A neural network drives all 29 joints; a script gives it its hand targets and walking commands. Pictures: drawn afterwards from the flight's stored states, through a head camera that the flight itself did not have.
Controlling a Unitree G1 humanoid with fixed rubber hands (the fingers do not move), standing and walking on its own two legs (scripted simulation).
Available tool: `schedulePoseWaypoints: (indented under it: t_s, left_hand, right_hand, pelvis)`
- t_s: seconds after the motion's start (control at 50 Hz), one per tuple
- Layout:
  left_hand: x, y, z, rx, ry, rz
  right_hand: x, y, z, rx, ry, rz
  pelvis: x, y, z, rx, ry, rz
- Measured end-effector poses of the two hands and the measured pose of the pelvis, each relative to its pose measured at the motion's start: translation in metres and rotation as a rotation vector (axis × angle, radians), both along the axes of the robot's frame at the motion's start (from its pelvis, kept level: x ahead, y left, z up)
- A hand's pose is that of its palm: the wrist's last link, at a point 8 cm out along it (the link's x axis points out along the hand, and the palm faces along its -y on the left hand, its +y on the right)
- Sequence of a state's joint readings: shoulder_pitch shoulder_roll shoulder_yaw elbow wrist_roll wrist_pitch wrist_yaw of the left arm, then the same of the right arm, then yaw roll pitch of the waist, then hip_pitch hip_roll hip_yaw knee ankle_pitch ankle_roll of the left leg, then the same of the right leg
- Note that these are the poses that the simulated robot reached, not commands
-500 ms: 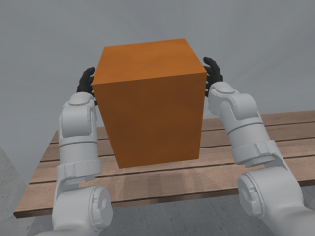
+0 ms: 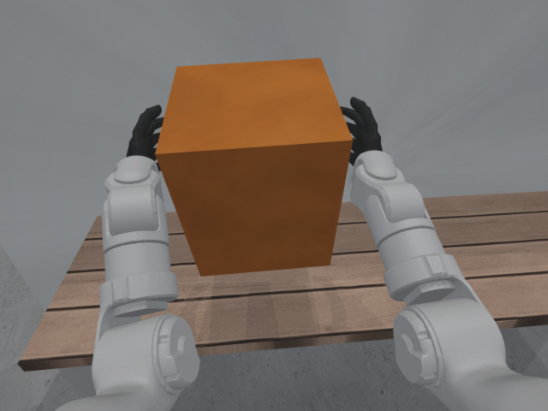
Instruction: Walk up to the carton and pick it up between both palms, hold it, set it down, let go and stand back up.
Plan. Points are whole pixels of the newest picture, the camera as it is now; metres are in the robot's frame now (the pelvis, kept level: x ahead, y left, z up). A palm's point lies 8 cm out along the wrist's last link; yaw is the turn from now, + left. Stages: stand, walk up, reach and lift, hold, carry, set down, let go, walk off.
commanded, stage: set down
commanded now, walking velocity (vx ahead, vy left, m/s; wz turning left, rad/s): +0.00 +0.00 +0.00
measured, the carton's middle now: (257, 171) +0.41 +0.00 +0.21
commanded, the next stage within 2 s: none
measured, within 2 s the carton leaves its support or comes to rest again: neither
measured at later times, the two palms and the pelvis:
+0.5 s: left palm (168, 196) +0.39 +0.13 +0.19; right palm (368, 191) +0.37 -0.17 +0.19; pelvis +0.00 +0.01 +0.00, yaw +0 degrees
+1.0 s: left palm (183, 210) +0.41 +0.12 +0.15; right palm (371, 207) +0.37 -0.18 +0.15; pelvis +0.00 +0.01 +0.00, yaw -1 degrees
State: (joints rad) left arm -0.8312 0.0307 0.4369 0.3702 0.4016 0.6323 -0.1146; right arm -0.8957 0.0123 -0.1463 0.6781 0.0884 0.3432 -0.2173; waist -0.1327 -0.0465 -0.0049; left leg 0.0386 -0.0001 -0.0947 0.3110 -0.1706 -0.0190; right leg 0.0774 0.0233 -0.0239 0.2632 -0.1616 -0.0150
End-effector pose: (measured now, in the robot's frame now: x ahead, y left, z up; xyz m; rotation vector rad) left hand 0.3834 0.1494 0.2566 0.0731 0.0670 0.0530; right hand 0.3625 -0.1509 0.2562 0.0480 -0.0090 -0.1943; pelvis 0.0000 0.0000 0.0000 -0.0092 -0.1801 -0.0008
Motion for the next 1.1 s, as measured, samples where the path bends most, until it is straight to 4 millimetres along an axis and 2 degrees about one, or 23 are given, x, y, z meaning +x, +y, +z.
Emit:
schedulePoseWaypoints:
  t_s: [0.18,0.28,0.38,0.58,0.88,1.1]
  left_hand:
    - [0.003,-0.005,-0.048,0.016,0.048,-0.008]
    - [0.003,-0.009,-0.065,0.019,0.060,-0.013]
    - [0.005,-0.013,-0.069,0.027,0.071,-0.020]
    - [0.015,-0.021,-0.065,0.033,0.091,-0.031]
    - [0.020,-0.028,-0.098,0.030,0.140,-0.043]
    - [0.030,-0.038,-0.105,0.038,0.149,-0.059]
  right_hand:
    - [0.001,-0.005,-0.048,-0.006,0.002,-0.006]
    - [-0.001,-0.009,-0.065,-0.023,0.006,-0.012]
    - [-0.001,-0.013,-0.070,-0.030,0.010,-0.022]
    - [0.006,-0.021,-0.066,-0.026,0.020,-0.034]
    - [0.009,-0.027,-0.095,-0.019,0.064,-0.043]
    - [0.013,-0.037,-0.105,-0.016,0.072,-0.060]
  pelvis:
    - [0.001,0.004,-0.001,-0.005,-0.021,0.009]
    - [-0.001,0.006,-0.001,-0.007,-0.002,0.009]
    - [-0.003,0.009,-0.001,-0.007,0.023,0.004]
    - [-0.002,0.010,0.000,-0.001,0.041,-0.009]
    - [0.004,0.006,0.001,0.000,0.046,-0.011]
    - [0.006,0.005,0.001,0.002,0.080,-0.017]
